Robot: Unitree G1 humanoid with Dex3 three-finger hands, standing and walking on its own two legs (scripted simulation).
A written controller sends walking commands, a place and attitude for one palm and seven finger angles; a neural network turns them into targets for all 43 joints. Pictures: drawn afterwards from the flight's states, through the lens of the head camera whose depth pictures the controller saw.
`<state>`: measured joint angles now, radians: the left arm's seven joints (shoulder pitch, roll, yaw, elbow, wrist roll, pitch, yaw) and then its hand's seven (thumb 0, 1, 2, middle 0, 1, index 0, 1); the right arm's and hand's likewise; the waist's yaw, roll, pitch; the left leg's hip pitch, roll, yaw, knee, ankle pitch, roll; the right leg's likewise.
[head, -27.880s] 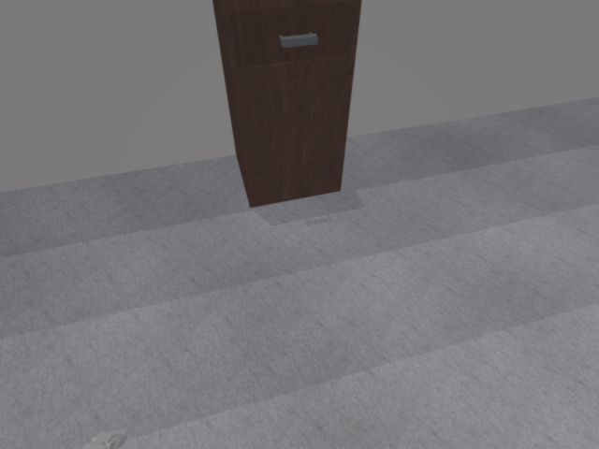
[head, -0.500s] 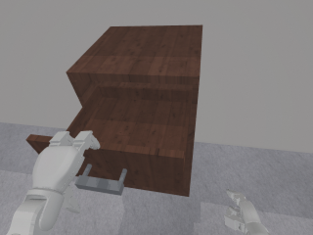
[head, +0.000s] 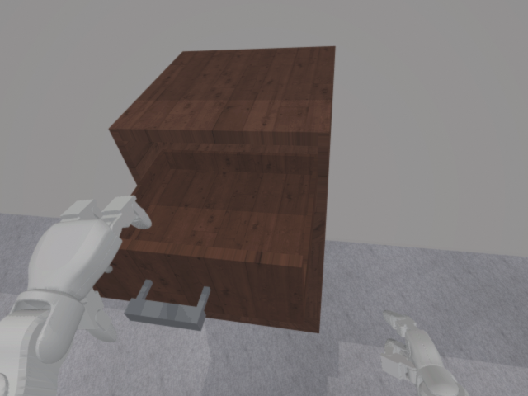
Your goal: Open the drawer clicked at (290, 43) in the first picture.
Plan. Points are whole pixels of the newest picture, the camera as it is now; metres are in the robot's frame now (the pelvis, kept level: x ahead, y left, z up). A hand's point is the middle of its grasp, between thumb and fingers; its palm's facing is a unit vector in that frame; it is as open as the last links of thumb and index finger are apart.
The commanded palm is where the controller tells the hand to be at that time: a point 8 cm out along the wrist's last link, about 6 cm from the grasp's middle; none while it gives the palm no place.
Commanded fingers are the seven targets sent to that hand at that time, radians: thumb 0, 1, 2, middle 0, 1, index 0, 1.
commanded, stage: draw the hand back to the body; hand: left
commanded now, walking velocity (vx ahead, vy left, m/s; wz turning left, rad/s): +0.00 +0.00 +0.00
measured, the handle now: (170, 301) +0.25 +0.20 +0.01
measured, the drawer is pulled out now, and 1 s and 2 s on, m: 0.28 0.28 0.28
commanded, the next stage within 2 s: step back with the hand held close in 1.64 s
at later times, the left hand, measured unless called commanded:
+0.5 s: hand (102, 292) +0.19 +0.23 +0.14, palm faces +0.03 -0.11 -0.99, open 13.8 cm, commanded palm +0.16 +0.24 +0.21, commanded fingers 0.00 -0.50 0.30 -0.30 -1.20 -0.30 -1.20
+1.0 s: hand (99, 256) +0.21 +0.22 +0.19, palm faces +0.36 -0.85 -0.38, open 12.5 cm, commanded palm +0.16 +0.27 +0.20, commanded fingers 0.00 0.17 0.58 -0.25 -0.77 -0.25 -0.77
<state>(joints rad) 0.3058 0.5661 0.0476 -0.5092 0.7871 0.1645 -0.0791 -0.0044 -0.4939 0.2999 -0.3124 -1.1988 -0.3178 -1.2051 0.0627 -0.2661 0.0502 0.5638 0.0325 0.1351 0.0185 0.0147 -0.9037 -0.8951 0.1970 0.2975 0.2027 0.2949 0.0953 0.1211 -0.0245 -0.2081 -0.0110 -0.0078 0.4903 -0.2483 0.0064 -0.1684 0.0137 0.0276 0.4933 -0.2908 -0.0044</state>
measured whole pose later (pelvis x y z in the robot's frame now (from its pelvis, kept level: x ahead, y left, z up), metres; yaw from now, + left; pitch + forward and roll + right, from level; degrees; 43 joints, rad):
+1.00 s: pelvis +0.03 +0.00 +0.00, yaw +1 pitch -2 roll -1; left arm 0.53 0.36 0.27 -0.63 -0.05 -0.12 0.11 -0.01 -0.16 0.44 -0.29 -0.98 -0.29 -0.99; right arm 0.23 -0.19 0.05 0.61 0.01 -0.14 -0.06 0.02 -0.90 -0.89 0.20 0.30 0.21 0.30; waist 0.04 0.03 -0.02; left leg -0.19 -0.01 -0.02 0.54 -0.31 0.01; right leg -0.12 0.02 0.02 0.49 -0.33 0.00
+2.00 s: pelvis +0.00 +0.00 +0.00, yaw +0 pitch +1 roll +0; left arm 0.58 0.38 0.38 -0.54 -0.05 -0.18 0.10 0.01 0.89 0.90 -0.20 -0.30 -0.21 -0.31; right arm 0.17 -0.25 -0.02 0.57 0.03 -0.03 -0.05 0.02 -0.90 -0.89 0.20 0.30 0.20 0.30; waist -0.01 0.05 0.01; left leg -0.28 0.01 -0.01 0.52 -0.26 0.00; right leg -0.23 0.03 0.02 0.50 -0.28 -0.01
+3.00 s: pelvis -0.17 -0.03 +0.00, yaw -2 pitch +3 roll +2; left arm 0.68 0.44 0.44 -0.62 -0.04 -0.28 0.13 0.01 0.88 0.90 -0.21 -0.30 -0.22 -0.31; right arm 0.19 -0.19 0.02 0.62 0.02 -0.06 -0.05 0.02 -0.90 -0.89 0.20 0.30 0.21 0.30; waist -0.04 -0.06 -0.01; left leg -0.45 -0.03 0.03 0.82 -0.42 -0.02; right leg -0.28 -0.01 0.00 0.52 -0.29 -0.03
